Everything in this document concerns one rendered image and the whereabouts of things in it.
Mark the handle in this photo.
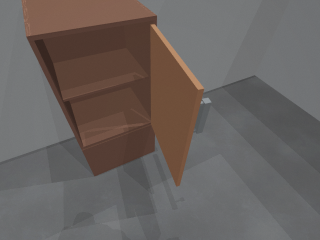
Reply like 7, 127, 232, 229
193, 98, 212, 134

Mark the cupboard door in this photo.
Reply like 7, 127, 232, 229
150, 24, 204, 187

